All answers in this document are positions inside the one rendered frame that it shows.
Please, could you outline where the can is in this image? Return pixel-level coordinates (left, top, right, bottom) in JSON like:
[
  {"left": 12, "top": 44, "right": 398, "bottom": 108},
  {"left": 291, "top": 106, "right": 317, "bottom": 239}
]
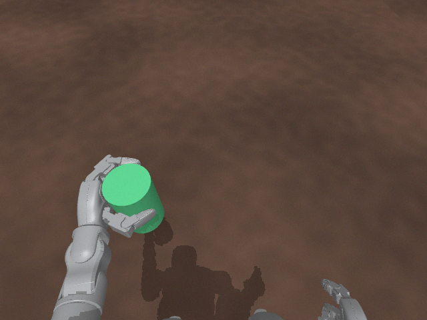
[{"left": 102, "top": 163, "right": 164, "bottom": 233}]

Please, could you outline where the right robot hand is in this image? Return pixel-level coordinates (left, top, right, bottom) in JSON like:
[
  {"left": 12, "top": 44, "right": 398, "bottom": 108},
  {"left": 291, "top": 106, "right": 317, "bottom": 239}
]
[{"left": 318, "top": 279, "right": 367, "bottom": 320}]

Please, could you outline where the left robot arm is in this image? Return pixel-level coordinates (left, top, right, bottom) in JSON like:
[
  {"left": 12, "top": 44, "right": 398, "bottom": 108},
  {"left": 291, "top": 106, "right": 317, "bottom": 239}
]
[{"left": 51, "top": 225, "right": 111, "bottom": 320}]

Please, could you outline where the left robot hand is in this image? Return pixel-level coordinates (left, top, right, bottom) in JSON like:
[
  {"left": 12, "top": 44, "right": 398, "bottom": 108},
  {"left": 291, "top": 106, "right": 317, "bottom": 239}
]
[{"left": 77, "top": 155, "right": 157, "bottom": 238}]

